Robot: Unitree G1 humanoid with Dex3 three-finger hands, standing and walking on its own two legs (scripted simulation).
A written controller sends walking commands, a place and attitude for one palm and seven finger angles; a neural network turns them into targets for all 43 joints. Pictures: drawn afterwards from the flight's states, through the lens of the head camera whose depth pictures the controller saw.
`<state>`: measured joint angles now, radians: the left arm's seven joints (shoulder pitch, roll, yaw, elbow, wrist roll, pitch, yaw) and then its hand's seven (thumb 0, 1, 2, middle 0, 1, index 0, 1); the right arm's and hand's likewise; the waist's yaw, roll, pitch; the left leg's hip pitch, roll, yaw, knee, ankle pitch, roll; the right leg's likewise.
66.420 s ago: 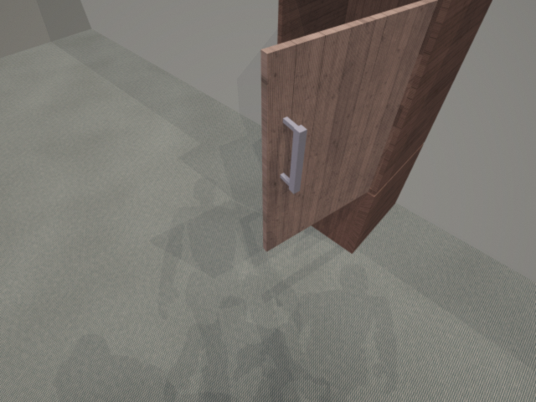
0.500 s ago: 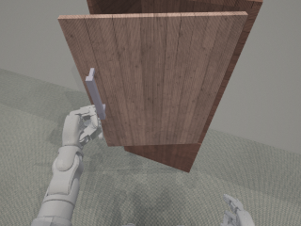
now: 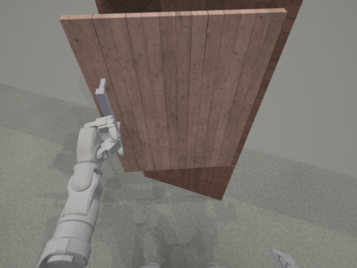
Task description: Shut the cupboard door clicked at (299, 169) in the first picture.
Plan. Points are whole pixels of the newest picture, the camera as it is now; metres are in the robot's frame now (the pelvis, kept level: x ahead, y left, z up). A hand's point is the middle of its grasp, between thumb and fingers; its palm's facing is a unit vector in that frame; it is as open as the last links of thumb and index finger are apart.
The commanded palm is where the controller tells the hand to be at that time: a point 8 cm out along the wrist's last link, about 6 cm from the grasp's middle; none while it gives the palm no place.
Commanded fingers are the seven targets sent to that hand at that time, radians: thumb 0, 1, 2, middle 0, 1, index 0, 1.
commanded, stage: bring the fist close to the handle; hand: left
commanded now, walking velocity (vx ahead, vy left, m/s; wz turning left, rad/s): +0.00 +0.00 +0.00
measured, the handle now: (110, 111) +0.47 +0.19 +0.07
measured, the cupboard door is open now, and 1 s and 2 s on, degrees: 23 11 0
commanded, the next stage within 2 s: push the door shut along its arc in 0.04 s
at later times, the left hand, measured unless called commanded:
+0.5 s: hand (121, 126) +0.42 +0.15 +0.08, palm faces +0.01 -1.00 -0.03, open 3.1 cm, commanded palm +0.40 +0.20 +0.08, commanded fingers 0.00 0.90 0.90 -1.30 -1.50 -1.30 -1.50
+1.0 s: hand (130, 108) +0.48 +0.14 +0.08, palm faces -0.11 -0.99 -0.03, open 3.1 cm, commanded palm +0.47 +0.18 +0.08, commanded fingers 0.00 0.90 0.90 -1.30 -1.50 -1.30 -1.50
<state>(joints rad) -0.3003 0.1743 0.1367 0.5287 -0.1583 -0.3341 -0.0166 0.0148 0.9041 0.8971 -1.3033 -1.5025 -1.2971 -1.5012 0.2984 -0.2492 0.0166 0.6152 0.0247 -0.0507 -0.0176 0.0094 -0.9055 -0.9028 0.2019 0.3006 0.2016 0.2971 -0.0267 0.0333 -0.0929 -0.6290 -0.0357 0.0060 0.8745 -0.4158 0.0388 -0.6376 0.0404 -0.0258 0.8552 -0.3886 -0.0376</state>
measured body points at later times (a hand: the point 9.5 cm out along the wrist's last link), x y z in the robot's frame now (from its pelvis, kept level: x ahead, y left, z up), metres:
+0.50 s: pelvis +0.00 +0.00 -0.01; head +0.06 -0.01 +0.44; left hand +0.41 +0.21 +0.08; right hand +0.10 -0.25 -0.12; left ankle +0.01 +0.09 -0.70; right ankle +0.02 -0.10 -0.70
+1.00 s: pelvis -0.01 +0.00 -0.02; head +0.09 +0.01 +0.42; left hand +0.48 +0.20 +0.08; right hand +0.02 -0.26 -0.14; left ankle +0.01 +0.09 -0.70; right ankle +0.02 -0.10 -0.70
